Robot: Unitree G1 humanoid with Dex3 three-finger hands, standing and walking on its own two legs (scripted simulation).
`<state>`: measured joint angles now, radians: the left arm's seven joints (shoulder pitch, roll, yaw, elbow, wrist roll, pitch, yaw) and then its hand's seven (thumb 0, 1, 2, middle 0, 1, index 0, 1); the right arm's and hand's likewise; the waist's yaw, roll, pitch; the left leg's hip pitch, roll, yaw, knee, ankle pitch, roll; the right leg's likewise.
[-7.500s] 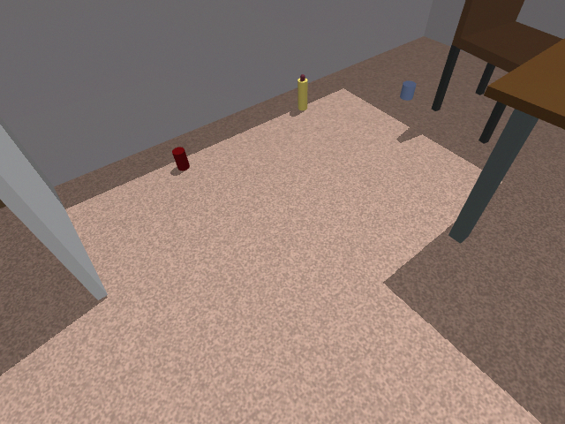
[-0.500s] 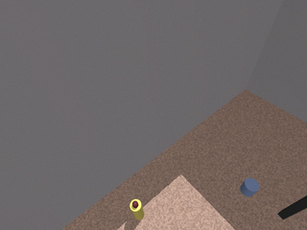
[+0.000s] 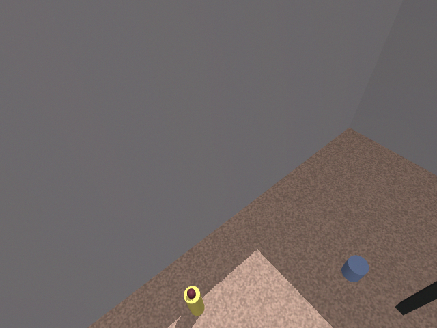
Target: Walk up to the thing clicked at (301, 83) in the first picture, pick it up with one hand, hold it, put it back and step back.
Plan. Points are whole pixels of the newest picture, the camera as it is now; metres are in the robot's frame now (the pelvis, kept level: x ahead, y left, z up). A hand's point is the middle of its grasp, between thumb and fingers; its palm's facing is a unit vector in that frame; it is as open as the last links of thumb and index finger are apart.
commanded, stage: stand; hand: left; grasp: from the side
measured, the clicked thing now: (194, 300) +0.34 +0.17 -0.67
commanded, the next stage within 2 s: go down in 1.20 s
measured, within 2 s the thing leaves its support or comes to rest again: neither
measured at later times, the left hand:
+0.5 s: hand out of the picture +0.07 +0.26 -0.16, palm faces -0.03 -0.94 -0.34, open 7.4 cm
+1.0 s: hand out of the picture +0.08 +0.26 -0.16, palm faces -0.03 -0.94 -0.34, open 7.4 cm
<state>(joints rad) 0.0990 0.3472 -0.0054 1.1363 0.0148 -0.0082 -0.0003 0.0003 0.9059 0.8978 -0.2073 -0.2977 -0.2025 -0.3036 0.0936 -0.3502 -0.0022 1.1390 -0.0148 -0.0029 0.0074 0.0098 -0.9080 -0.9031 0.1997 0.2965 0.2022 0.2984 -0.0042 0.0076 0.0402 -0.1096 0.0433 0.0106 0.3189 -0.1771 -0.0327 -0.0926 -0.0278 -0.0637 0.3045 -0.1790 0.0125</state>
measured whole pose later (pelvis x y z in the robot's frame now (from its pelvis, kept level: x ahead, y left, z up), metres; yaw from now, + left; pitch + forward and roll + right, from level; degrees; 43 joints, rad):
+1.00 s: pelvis +0.01 +0.01 +0.00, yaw +0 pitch -2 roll +0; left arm 0.12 0.35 0.00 1.13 0.02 0.00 0.00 0.00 0.91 0.90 -0.21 -0.30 -0.20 -0.30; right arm 0.11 -0.35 0.00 1.13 -0.02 -0.01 0.00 0.01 -0.91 -0.90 0.20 0.30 0.20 0.30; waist 0.00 0.00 0.04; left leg -0.10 0.03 0.02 0.31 -0.18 -0.02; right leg -0.09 -0.04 -0.06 0.30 -0.19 0.02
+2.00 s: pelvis -0.01 +0.01 -0.08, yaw -1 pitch +15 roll -2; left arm 0.22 0.34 0.25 0.54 0.03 0.17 -0.09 -0.01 -0.49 0.04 -0.09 -0.06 -0.08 -0.07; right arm 0.22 -0.24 -0.03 0.58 0.01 -0.12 -0.05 0.02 -0.89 -0.90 0.20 0.30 0.20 0.30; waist -0.04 0.00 -0.10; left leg -0.83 0.06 -0.01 1.07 -0.50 -0.02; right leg -0.79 -0.03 -0.05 1.02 -0.48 0.02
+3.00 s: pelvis -0.08 +0.01 -0.26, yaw -3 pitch +31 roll -4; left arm -0.22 0.60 0.58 0.84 -0.11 -0.28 -0.49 -0.02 -0.58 0.07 -0.08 -0.09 -0.07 -0.10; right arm 0.13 -0.30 0.01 0.64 -0.02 -0.18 -0.05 0.01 -0.88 -0.90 0.20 0.30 0.20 0.30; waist -0.04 -0.02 -0.17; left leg -1.70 0.05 -0.08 1.81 -0.66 -0.03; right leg -1.66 -0.04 -0.06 1.77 -0.65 0.00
